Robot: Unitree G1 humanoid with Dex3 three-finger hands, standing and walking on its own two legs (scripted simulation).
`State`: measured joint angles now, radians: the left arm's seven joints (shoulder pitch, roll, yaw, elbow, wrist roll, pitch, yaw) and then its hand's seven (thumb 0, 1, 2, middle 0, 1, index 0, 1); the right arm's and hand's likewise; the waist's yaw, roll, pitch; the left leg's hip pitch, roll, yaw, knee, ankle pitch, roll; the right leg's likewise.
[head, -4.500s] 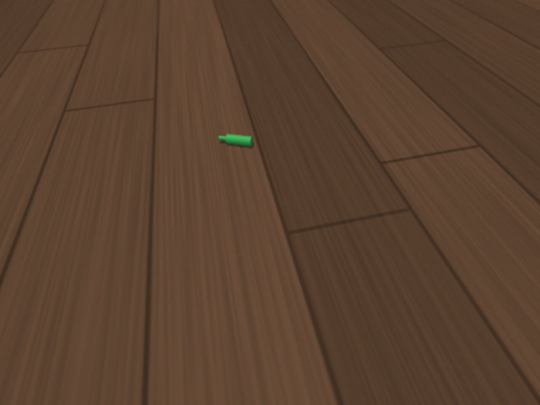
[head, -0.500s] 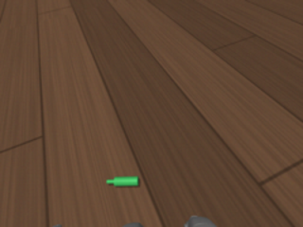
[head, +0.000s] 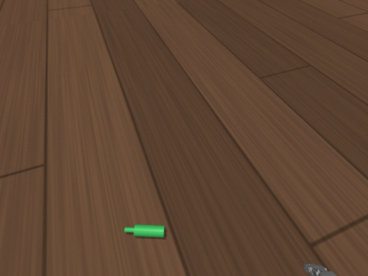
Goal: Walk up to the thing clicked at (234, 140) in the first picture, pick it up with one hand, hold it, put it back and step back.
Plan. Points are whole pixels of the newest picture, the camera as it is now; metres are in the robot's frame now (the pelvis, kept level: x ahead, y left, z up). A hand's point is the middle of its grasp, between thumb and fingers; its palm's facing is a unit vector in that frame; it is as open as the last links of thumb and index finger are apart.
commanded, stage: walk up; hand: left
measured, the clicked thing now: (144, 230) +0.44 +0.23 -0.73
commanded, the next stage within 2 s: stand in 0.92 s
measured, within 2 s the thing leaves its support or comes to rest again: neither
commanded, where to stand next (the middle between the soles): +0.08 -0.01 m, yaw +0 degrees
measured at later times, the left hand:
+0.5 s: hand out of the picture +0.08 +0.24 -0.14, palm faces +0.00 -0.94 -0.34, open 7.4 cm
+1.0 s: hand out of the picture +0.10 +0.24 -0.14, palm faces -0.02 -0.94 -0.33, open 7.4 cm
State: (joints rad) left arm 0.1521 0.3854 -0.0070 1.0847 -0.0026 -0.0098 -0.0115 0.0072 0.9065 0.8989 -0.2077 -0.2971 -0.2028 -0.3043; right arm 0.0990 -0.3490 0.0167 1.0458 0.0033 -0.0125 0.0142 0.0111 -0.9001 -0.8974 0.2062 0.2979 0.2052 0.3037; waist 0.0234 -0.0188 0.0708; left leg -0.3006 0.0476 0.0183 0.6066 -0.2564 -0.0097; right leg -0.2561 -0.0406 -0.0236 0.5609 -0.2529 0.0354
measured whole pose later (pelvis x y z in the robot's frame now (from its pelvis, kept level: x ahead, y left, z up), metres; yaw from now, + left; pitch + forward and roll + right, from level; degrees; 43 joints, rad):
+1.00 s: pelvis +0.02 -0.01 +0.02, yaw +0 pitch -2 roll +0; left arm 0.07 0.34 0.01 1.17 0.02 0.00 -0.01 0.01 0.91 0.90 -0.21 -0.30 -0.20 -0.30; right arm 0.09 -0.34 0.00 1.16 -0.01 -0.01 0.01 0.01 -0.90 -0.90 0.20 0.30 0.20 0.30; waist -0.01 0.00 0.04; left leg -0.16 0.04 0.02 0.34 -0.14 -0.03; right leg -0.14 -0.04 -0.03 0.34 -0.17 0.03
